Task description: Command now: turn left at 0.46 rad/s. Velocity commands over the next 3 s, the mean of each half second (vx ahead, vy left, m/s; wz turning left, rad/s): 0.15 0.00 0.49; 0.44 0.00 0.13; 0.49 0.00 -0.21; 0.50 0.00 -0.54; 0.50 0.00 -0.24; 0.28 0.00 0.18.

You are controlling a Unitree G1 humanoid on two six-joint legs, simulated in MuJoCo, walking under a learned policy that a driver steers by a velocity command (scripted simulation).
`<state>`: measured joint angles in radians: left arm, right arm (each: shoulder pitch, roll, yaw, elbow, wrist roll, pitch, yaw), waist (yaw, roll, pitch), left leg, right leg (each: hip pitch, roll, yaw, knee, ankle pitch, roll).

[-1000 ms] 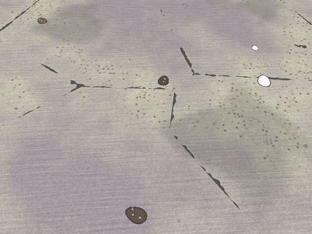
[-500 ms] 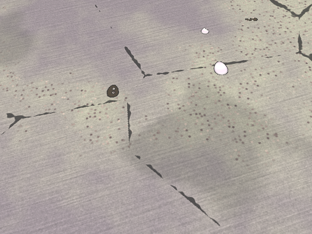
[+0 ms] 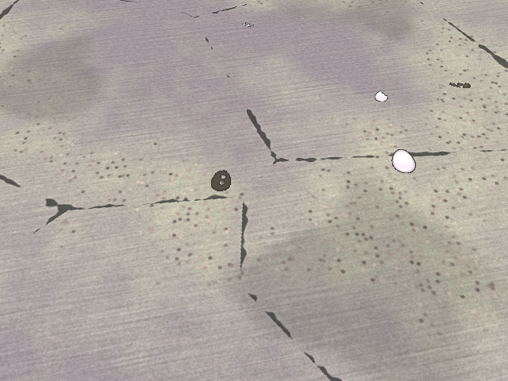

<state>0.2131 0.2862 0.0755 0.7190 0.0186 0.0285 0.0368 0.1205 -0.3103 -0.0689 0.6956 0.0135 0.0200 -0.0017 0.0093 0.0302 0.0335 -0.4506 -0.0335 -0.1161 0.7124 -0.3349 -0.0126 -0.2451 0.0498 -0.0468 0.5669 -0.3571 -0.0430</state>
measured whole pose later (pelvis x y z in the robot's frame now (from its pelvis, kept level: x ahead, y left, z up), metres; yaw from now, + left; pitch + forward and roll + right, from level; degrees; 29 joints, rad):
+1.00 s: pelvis +0.29 +0.08 +0.02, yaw +19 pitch +1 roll -1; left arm 0.34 0.26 0.05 0.80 0.00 -0.09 -0.02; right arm 0.24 -0.31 -0.06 0.69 0.01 -0.06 0.00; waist 0.04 0.06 0.01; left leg -0.63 0.09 -0.04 1.02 -0.21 0.00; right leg -0.13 0.06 -0.03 0.30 -0.19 -0.05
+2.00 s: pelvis +0.82 +0.18 +0.01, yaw -8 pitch +1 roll +0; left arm 0.30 0.28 0.07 0.71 -0.01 -0.04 -0.02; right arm 0.13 -0.31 -0.06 0.72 -0.01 -0.11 0.00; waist 0.03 0.03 0.06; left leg -0.56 0.08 -0.06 1.06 -0.32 -0.03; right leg -0.26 0.10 0.04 0.41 -0.16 -0.09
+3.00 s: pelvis +1.29 +0.11 +0.01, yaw -5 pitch +1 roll +0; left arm 0.09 0.25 0.05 0.73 0.03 -0.03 0.01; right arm 0.24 -0.32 -0.07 0.77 0.01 0.05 -0.04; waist -0.02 0.03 0.07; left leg -0.52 0.05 -0.01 1.04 -0.46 -0.08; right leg -0.37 -0.03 -0.11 0.44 -0.09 -0.02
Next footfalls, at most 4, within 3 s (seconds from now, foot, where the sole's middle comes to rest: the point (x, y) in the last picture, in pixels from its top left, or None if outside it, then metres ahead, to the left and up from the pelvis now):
0.26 left None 0.05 0.16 -0.76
0.76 right None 0.34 0.00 -0.76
1.26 left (145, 337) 0.57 0.33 -0.76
1.80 right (233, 239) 0.88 0.11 -0.76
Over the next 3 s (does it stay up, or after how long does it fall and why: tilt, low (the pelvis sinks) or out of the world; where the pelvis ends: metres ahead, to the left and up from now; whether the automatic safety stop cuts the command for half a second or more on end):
stays up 1.29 0.11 0.01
